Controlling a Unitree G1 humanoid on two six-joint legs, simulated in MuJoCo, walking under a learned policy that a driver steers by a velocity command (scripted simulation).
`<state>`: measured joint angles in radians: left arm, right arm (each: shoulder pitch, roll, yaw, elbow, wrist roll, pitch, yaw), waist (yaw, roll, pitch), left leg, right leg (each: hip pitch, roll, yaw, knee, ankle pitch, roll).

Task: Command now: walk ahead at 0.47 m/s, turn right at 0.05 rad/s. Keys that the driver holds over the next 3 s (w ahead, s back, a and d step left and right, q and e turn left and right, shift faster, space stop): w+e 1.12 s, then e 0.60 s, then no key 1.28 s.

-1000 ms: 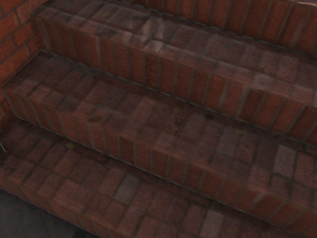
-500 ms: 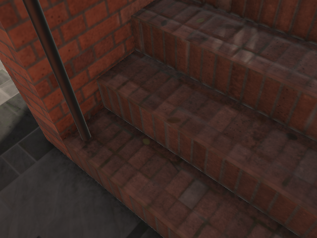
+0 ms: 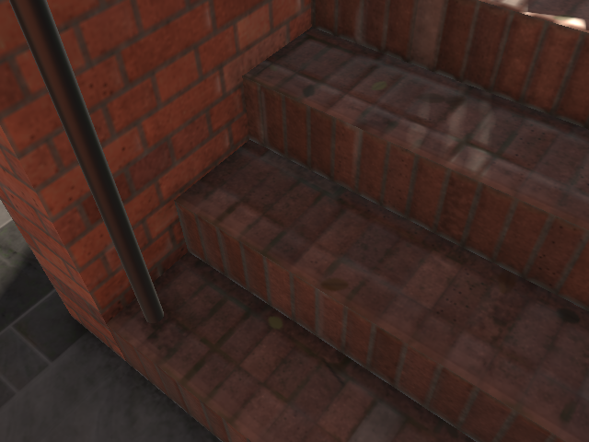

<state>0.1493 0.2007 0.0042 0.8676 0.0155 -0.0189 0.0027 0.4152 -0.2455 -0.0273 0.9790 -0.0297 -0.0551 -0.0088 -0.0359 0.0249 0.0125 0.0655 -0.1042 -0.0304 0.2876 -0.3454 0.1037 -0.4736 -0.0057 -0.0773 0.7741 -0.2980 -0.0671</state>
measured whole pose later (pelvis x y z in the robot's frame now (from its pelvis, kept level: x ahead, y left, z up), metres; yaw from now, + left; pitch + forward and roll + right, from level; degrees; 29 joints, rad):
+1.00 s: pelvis +0.36 -0.04 +0.10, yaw -31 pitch +2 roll -1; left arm 0.20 0.18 0.00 0.73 0.05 0.01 -0.05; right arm 0.25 -0.25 -0.05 0.75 -0.02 -0.07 0.05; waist 0.01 0.03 -0.05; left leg -0.73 -0.05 -0.20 1.82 0.04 0.15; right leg -0.61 0.14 -0.07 1.11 -0.54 -0.13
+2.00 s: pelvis +0.60 -0.24 +0.36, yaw -61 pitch +5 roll +0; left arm 0.15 0.21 0.00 0.77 0.00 -0.03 -0.01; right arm 0.12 -0.24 -0.06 0.84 -0.03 -0.06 0.06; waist 0.03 0.03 -0.08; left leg -0.63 0.04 -0.04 1.40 -0.34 -0.14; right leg -0.45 0.03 0.02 0.56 -0.20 -0.04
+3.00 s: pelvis +0.62 -0.21 +0.37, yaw -61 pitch +0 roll +1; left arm 0.34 0.15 0.03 1.00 0.00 -0.01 0.04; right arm 0.37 -0.15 -0.02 0.97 -0.02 0.02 -0.07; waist 0.00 -0.02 0.01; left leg -0.14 -0.01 0.04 0.43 -0.29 0.02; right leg -0.31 -0.03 0.05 0.44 -0.14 0.03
